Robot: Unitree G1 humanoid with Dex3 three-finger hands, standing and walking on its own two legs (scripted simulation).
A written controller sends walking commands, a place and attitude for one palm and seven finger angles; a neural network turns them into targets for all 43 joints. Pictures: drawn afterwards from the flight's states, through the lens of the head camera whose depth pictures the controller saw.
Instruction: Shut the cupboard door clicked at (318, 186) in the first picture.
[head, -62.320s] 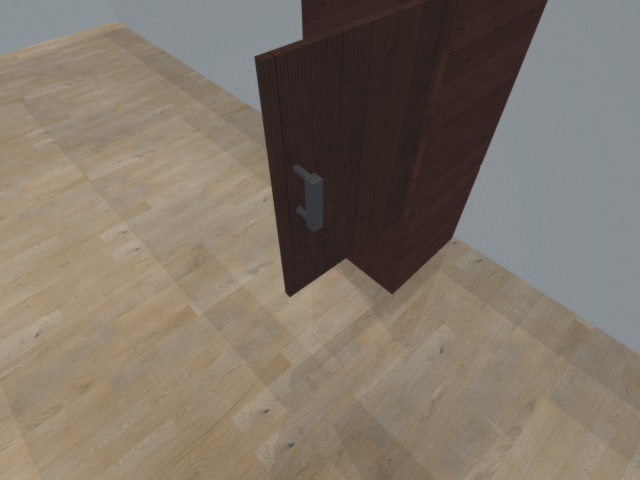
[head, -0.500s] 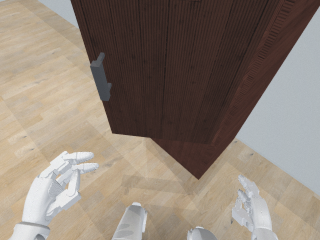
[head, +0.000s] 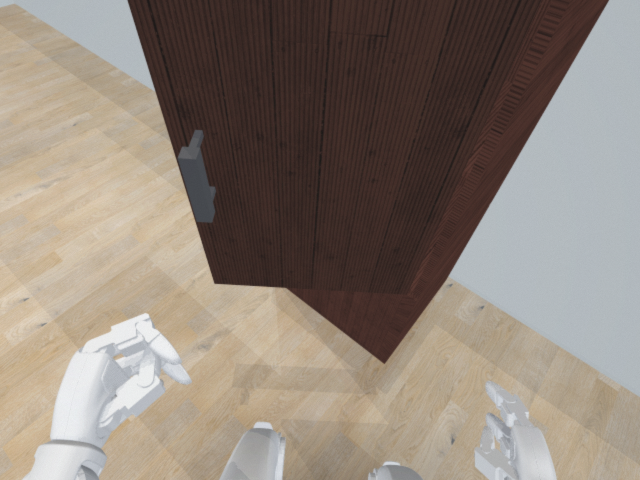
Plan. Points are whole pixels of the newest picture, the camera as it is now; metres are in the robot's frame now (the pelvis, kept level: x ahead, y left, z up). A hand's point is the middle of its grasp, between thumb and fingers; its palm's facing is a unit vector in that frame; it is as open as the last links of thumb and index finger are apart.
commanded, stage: raise the hand and make a fist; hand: left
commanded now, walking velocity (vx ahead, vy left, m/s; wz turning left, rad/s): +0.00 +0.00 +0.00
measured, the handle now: (201, 177) +0.49 +0.21 +0.09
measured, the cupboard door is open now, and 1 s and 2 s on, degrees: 38 38 38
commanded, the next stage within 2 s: bring the fist close to the handle in 0.84 s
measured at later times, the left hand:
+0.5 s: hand (165, 359) +0.22 +0.18 +0.09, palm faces +0.01 -1.00 -0.04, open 3.1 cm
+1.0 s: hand (179, 355) +0.23 +0.17 +0.09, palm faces +0.01 -1.00 -0.04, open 3.1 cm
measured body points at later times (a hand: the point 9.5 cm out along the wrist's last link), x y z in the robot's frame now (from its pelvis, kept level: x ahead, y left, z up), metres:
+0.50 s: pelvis +0.01 -0.01 +0.02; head +0.03 +0.00 +0.46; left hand +0.22 +0.23 +0.09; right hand +0.19 -0.24 -0.05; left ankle +0.08 +0.11 -0.64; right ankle +0.00 -0.15 -0.64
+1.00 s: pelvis +0.01 -0.02 +0.01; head +0.04 -0.02 +0.46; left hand +0.22 +0.22 +0.09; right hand +0.19 -0.25 -0.06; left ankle +0.08 +0.11 -0.64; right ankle +0.00 -0.15 -0.64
